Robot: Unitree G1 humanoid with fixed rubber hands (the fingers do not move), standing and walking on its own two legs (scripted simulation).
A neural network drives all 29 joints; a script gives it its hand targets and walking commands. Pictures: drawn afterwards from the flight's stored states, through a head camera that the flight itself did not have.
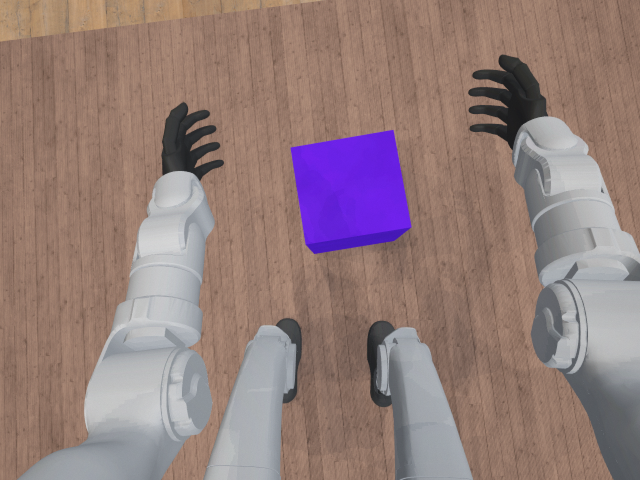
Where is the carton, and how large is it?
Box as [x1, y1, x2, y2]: [291, 130, 410, 253]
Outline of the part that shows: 393,130 291,147 305,243 314,253 394,240 410,227 410,221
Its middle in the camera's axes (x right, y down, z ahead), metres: +0.06 -0.10 +0.90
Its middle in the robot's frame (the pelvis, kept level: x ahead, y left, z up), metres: +0.51 -0.01 -0.53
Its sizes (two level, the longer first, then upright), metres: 0.210 0.200 0.250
